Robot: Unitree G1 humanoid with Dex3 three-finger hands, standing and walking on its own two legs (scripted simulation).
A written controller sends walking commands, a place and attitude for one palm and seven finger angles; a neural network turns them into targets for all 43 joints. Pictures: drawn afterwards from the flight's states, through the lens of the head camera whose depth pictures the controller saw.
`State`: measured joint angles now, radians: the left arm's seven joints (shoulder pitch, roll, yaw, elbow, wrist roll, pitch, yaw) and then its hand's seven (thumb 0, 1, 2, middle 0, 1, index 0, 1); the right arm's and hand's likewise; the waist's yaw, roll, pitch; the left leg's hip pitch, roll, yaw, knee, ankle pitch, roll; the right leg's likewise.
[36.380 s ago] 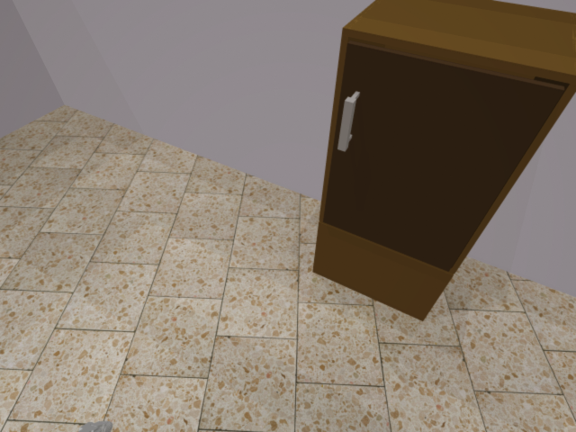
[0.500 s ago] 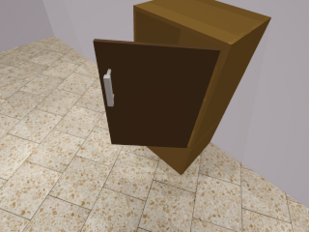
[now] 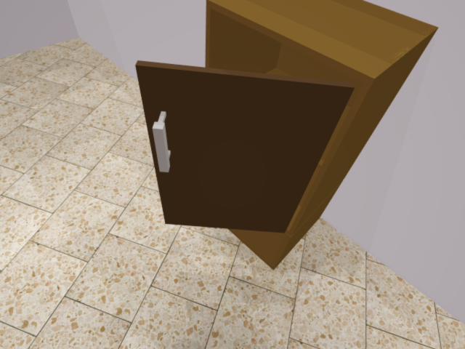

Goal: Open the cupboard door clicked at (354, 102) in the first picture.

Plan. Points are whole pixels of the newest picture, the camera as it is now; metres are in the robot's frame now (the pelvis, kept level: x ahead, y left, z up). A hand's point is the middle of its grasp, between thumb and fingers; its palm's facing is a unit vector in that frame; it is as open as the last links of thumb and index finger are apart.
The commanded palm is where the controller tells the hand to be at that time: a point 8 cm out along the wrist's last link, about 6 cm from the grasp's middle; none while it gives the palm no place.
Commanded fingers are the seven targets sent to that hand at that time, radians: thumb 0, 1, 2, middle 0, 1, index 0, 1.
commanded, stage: come to a stop and stand still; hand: left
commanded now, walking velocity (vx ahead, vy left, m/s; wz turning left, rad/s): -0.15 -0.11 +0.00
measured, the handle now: (163, 142) +0.52 +0.20 +0.01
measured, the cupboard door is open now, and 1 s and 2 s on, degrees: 41 41 41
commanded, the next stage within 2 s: look again from close up in 0.58 s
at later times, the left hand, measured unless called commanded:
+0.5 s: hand out of the picture -0.03 +0.14 -0.17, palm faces +0.05 -0.99 -0.16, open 7.3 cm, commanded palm none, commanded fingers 0.00 0.90 0.90 -0.20 -0.30 -0.20 -0.30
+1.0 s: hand out of the picture -0.03 +0.19 -0.17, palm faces +0.04 -0.97 -0.23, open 7.4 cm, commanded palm none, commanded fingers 0.00 0.90 0.90 -0.20 -0.30 -0.20 -0.30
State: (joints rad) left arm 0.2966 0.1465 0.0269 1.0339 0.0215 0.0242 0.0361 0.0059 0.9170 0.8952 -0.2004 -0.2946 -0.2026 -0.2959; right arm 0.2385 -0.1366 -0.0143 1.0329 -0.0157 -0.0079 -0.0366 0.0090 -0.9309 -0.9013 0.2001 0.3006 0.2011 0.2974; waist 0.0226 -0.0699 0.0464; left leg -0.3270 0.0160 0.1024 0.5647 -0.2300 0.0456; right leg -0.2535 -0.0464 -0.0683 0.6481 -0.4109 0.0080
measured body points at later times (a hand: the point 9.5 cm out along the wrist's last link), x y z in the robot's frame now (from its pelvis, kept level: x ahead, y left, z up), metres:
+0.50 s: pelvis -0.05 -0.03 +0.01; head -0.06 -0.01 +0.46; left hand -0.03 +0.20 -0.16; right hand -0.03 -0.25 -0.14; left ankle +0.02 +0.10 -0.73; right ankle -0.04 -0.12 -0.73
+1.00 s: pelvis -0.04 +0.01 +0.00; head -0.05 +0.00 +0.45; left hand -0.04 +0.24 -0.15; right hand -0.05 -0.19 -0.16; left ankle +0.02 +0.09 -0.73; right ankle -0.04 -0.12 -0.73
